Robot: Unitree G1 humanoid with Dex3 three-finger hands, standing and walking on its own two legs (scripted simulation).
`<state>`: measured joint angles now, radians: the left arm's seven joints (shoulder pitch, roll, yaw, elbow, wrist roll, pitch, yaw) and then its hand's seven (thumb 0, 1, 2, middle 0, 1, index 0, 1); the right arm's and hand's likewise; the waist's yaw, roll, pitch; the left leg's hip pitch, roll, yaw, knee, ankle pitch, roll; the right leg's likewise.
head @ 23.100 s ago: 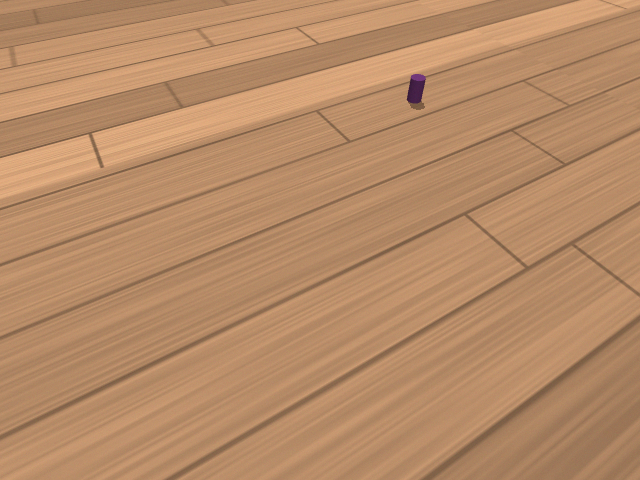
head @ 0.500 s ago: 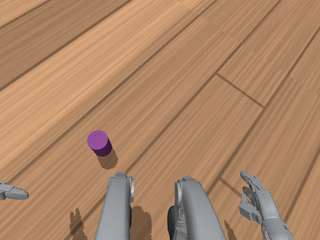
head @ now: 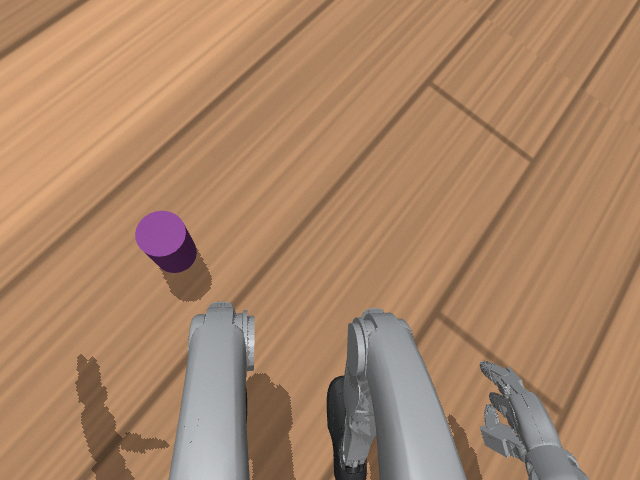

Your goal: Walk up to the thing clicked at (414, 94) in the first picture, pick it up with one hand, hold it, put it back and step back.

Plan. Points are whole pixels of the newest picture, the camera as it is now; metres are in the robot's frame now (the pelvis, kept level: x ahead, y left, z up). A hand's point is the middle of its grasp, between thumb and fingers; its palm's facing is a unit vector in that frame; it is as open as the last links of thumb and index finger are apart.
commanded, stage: go down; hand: left
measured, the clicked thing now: (168, 244) +0.46 +0.27 -0.38
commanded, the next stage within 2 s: approach in 0.98 s
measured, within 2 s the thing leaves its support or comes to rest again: neither
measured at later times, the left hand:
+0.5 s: hand out of the picture +0.33 +0.44 -0.05, palm faces +0.33 -0.94 -0.12, open 17.3 cm
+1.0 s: hand out of the picture +0.34 +0.45 -0.06, palm faces +0.34 -0.94 -0.10, open 17.4 cm
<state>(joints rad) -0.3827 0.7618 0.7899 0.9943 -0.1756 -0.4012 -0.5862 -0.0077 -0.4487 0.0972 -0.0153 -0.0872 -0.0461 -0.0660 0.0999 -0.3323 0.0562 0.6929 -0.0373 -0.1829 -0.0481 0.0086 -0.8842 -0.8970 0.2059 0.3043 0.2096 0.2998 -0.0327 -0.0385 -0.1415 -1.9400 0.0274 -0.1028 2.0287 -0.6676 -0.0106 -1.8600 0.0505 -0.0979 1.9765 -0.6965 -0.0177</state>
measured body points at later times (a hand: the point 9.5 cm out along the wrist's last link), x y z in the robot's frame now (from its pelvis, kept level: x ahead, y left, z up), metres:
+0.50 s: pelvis -0.01 +0.00 -0.06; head +0.18 +0.07 +0.34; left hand +0.31 +0.49 -0.04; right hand +0.16 -0.27 -0.16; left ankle +0.08 +0.12 -0.42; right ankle +0.08 -0.11 -0.42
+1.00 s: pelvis -0.01 +0.00 -0.08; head +0.20 +0.07 +0.31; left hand +0.32 +0.50 -0.06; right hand +0.14 -0.28 -0.18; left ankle +0.08 +0.12 -0.42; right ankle +0.08 -0.11 -0.42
